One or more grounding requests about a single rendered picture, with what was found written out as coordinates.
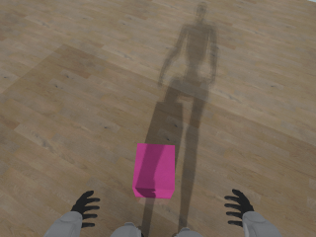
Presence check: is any robot left forearm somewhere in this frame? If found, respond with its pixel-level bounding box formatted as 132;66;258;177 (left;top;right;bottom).
43;211;83;237

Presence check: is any right robot hand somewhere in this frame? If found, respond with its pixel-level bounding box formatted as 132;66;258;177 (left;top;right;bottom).
224;189;255;227

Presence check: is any robot right forearm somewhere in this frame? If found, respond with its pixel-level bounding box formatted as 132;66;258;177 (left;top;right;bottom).
242;210;282;237

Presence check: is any carton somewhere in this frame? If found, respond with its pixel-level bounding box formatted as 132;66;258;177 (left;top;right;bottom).
132;143;175;199

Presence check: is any robot right shin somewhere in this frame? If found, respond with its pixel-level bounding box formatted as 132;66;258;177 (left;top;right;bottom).
179;227;190;233

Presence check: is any left robot hand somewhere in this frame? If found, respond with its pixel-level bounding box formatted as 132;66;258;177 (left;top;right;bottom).
70;191;100;228

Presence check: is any robot left shin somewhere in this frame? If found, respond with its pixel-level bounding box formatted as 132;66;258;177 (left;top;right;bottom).
124;222;135;227

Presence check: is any robot shin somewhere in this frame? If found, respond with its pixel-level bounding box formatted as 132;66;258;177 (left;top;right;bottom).
124;222;135;227
179;227;190;233

